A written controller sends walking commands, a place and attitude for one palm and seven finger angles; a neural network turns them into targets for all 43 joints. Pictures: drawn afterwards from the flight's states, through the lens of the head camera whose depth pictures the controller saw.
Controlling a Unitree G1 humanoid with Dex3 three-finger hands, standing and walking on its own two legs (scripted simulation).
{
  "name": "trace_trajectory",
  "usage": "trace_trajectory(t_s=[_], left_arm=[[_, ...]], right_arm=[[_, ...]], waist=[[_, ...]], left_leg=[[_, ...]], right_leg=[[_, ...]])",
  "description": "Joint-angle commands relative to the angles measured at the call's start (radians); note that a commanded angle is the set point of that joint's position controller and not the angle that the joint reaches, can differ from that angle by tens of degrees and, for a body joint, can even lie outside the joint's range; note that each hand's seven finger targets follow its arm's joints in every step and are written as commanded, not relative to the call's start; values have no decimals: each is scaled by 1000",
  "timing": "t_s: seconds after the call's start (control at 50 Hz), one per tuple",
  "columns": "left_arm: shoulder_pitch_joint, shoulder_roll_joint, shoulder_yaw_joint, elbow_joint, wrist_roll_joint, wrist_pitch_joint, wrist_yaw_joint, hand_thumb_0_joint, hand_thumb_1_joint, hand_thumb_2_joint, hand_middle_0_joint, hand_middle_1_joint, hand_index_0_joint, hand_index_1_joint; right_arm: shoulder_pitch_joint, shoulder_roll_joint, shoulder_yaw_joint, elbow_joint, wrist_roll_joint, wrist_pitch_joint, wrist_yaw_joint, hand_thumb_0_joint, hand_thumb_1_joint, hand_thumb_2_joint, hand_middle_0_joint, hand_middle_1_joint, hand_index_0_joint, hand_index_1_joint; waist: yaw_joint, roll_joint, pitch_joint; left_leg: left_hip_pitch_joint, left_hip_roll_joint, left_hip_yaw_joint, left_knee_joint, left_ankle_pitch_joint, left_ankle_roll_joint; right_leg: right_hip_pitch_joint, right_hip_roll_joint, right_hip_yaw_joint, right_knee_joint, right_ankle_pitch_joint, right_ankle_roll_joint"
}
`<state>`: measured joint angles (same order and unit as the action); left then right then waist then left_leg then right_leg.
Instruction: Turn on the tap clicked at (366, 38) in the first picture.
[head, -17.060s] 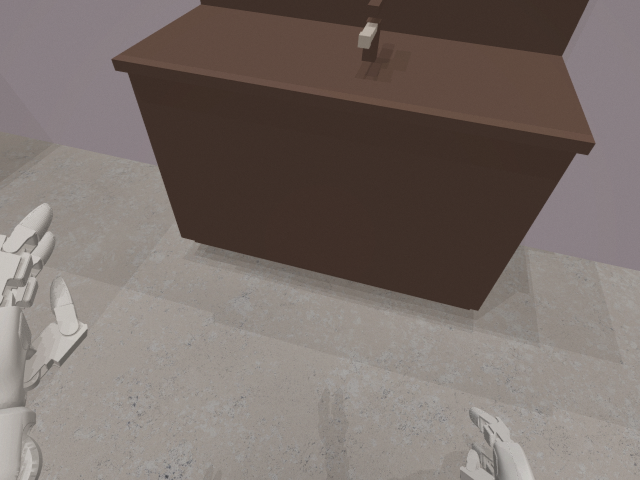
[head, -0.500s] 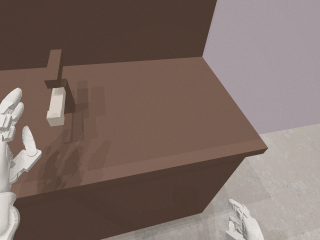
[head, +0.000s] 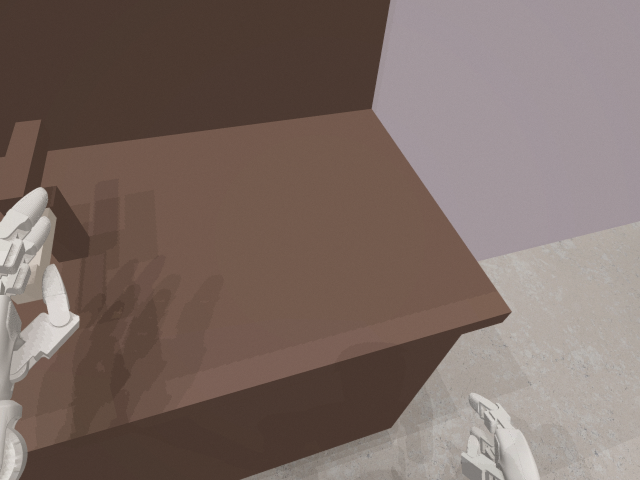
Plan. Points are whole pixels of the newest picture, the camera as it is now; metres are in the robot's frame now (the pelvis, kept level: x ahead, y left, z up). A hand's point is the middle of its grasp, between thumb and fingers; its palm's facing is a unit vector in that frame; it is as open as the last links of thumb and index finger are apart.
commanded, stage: come to a stop and stand still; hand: left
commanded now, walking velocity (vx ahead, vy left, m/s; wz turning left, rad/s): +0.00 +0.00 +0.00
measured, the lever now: (27, 284) +0.27 +0.33 +0.12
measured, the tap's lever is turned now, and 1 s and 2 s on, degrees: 0 0 0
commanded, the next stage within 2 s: look again from close up in 0.18 s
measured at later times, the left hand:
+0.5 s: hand (62, 337) +0.20 +0.24 +0.16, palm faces +0.40 -0.85 -0.35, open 7.4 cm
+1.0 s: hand (5, 273) +0.23 +0.28 +0.20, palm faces +0.48 -0.78 -0.41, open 7.4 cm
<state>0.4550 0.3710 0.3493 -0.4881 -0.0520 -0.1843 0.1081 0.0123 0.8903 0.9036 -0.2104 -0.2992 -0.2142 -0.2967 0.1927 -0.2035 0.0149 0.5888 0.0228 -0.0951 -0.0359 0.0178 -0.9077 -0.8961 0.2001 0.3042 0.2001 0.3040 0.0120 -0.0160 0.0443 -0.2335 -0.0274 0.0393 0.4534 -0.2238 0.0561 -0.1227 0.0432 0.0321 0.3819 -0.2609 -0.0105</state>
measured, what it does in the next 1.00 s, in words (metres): stands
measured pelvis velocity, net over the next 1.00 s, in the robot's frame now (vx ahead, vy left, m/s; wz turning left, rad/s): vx -0.03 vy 0.01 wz -0.02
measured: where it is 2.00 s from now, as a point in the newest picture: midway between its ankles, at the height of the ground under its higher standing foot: outside the picture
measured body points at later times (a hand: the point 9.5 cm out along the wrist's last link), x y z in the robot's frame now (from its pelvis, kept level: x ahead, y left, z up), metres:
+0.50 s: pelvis -0.01 +0.00 +0.00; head +0.00 +0.01 +0.45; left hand +0.17 +0.29 +0.18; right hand +0.17 -0.23 -0.07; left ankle +0.01 +0.08 -0.74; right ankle -0.04 -0.12 -0.74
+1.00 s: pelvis -0.03 +0.01 -0.01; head +0.02 +0.02 +0.44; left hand +0.20 +0.32 +0.22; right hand +0.16 -0.21 -0.09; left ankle +0.01 +0.08 -0.74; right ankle -0.04 -0.12 -0.74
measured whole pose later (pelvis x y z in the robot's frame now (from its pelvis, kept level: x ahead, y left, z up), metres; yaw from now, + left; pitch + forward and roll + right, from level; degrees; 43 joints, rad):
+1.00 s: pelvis -0.03 +0.01 -0.01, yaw -1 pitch +0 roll -1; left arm 0.18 0.45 0.48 -0.38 -0.06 -0.20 0.10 0.01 0.90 0.90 -0.20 -0.30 -0.21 -0.30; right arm 0.16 -0.22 0.00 0.56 0.03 -0.10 0.04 0.02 -0.91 -0.90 0.20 0.30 0.20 0.30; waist 0.05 0.01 0.10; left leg -0.30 -0.04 0.07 0.49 -0.20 0.07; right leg -0.22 0.03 0.06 0.48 -0.26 0.01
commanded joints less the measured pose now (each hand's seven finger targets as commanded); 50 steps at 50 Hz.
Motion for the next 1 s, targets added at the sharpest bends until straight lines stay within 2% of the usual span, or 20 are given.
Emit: trace_trajectory(t_s=[0.0,0.04,0.12,0.14,0.16,0.3,0.52,0.54,0.62,0.64,0.78,0.8,0.82,0.84,0.86,0.88,0.9,0.92,0.96,0.98], left_arm=[[-38,173,127,-214,-9,-58,24,0,900,900,-200,-300,-200,-300],[-21,153,115,-172,-10,-52,26,0,900,900,-200,-300,-200,-300],[-43,170,127,-186,-7,-43,31,0,900,900,-200,-300,-200,-300],[-37,139,93,-167,-10,-43,26,0,900,900,-200,-300,-200,-300],[-62,157,102,-191,-10,-41,26,0,900,900,-200,-300,-200,-300],[-90,154,92,-171,-8,-35,28,0,900,900,-200,-300,-200,-300],[-89,163,103,-172,-1,-39,33,0,900,900,-200,-300,-200,-300],[-93,133,73,-170,-2,-43,28,0,900,900,-200,-300,-200,-300],[-75,174,115,-191,0,-44,32,0,900,900,-200,-300,-200,-300],[-71,143,84,-183,-4,-46,27,0,900,900,-200,-300,-200,-300],[-73,156,95,-198,-1,-51,26,0,900,900,-200,-300,-200,-300],[-1124,963,669,-437,159,-163,24,0,900,900,-200,-300,-200,-300],[-766,506,369,49,66,-98,10,0,900,900,-200,-300,-200,-300],[-584,372,262,-59,38,-91,1,0,900,900,-200,-300,-200,-300],[-471,293,195,57,30,-81,-11,0,900,900,-200,-300,-200,-300],[-383,216,132,33,12,-85,-28,0,900,900,-200,-300,-200,-300],[-242,157,98,-15,1,-79,-37,0,900,900,-200,-300,-200,-300],[-125,58,24,-33,-8,-71,-47,0,900,900,-200,-300,-200,-300],[-43,94,20,-185,1,-59,-54,0,900,900,-200,-300,-200,-300],[-38,123,42,-195,5,-55,-50,0,900,900,-200,-300,-200,-300]], right_arm=[[-84,-116,-55,-171,7,-40,-8,0,-900,-900,200,300,200,300],[-85,-120,-47,-164,1,-29,-12,0,-900,-900,200,300,200,300],[-101,-117,-52,-166,10,-23,-17,0,-900,-900,200,300,200,300],[-88,-121,-49,-167,3,-17,-15,0,-900,-900,200,300,200,300],[-94,-120,-54,-176,8,-19,-15,0,-900,-900,200,300,200,300],[-97,-118,-50,-177,4,-15,-21,0,-900,-900,200,300,200,300],[-111,-113,-45,-173,3,-26,-22,0,-900,-900,200,300,200,300],[-100,-121,-44,-171,-4,-23,-20,0,-900,-900,200,300,200,300],[-109,-115,-46,-174,3,-32,-20,0,-900,-900,200,300,200,300],[-96,-119,-43,-172,-4,-29,-18,0,-900,-900,200,300,200,300],[-87,-119,-46,-170,-3,-39,-18,0,-900,-900,200,300,200,300],[-1,-159,-42,-170,-58,-89,-1,0,-900,-900,200,300,200,300],[-91,-85,-40,-78,8,-50,-2,0,-900,-900,200,300,200,300],[-99,-104,-58,-125,-19,-42,17,0,-900,-900,200,300,200,300],[-78,-144,-72,-140,-17,-59,25,0,-900,-900,200,300,200,300],[-46,-141,-80,-153,0,-66,38,0,-900,-900,200,300,200,300],[-39,-138,-83,-166,7,-64,57,0,-900,-900,200,300,200,300],[-54,-123,-81,-176,17,-64,77,0,-900,-900,200,300,200,300],[-71,-131,-76,-213,18,-53,94,0,-900,-900,200,300,200,300],[-88,-132,-70,-223,18,-52,89,0,-900,-900,200,300,200,300]], waist=[[3,63,-206],[3,49,-186],[2,60,-187],[1,47,-181],[2,58,-181],[3,45,-127],[6,62,-111],[2,65,-115],[7,73,-138],[4,67,-141],[4,91,-129],[20,-45,41],[-2,163,-48],[19,140,-96],[20,188,-188],[16,185,-246],[21,190,-272],[28,181,-303],[32,119,-254],[30,52,-197]], left_leg=[[163,121,-109,-10,396,-27],[151,119,-106,-16,380,-21],[166,121,-104,-18,387,-24],[160,119,-106,-24,371,-17],[157,124,-115,-35,362,-20],[118,121,-127,-75,205,-16],[101,123,-145,-120,57,-15],[91,121,-145,-125,45,-12],[101,126,-150,-121,90,-16],[95,124,-152,-127,88,-13],[73,140,-168,-150,50,-15],[-78,149,-112,27,194,8],[104,161,-108,40,239,-35],[163,136,-122,-35,226,-56],[180,117,-84,-19,178,-43],[207,107,-87,-4,182,-29],[241,114,-87,-3,213,-18],[283,127,-102,-7,265,-9],[185,170,-125,-58,202,-3],[119,171,-126,-83,105,-10]], right_leg=[[9,-116,75,-19,412,-20],[-2,-110,60,-26,390,-17],[1,-118,73,-25,404,-18],[-4,-111,61,-30,384,-16],[1,-114,72,-32,371,-16],[-19,-115,85,-73,261,-18],[-35,-101,73,-92,145,-20],[-30,-94,62,-90,138,-20],[-8,-99,56,-72,170,-19],[-5,-92,44,-70,167,-18],[1,-88,35,-60,148,-16],[-230,-135,73,-100,158,1],[-277,-185,19,-16,65,-54],[-181,-116,46,29,135,-59],[-139,-105,79,32,161,-45],[-120,-104,90,46,193,-19],[-112,-99,87,67,224,-1],[-127,-82,50,115,225,3],[-101,-73,12,119,130,7],[-92,-76,15,82,97,2]])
